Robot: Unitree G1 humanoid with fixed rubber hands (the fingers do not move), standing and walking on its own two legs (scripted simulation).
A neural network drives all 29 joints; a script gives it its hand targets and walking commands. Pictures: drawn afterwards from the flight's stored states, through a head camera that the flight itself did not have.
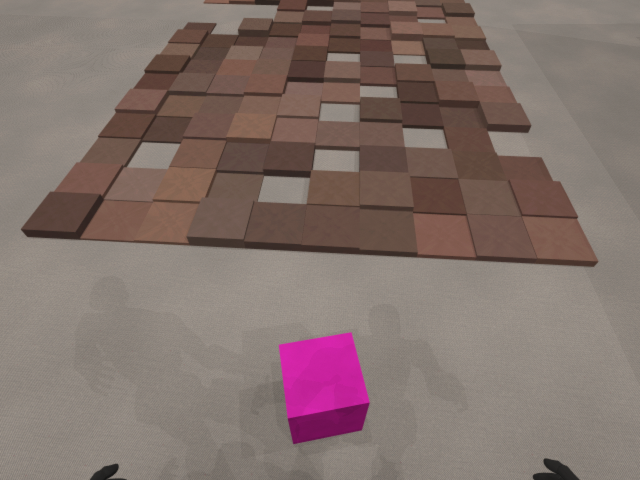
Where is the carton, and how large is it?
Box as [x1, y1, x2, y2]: [279, 332, 369, 443]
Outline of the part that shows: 351,332 279,345 287,416 293,443 361,429 369,402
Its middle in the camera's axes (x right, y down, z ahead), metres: +0.00 +0.42 +1.13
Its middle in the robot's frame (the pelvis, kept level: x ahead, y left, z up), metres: +0.47 +0.01 -0.66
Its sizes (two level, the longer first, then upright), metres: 0.210 0.200 0.250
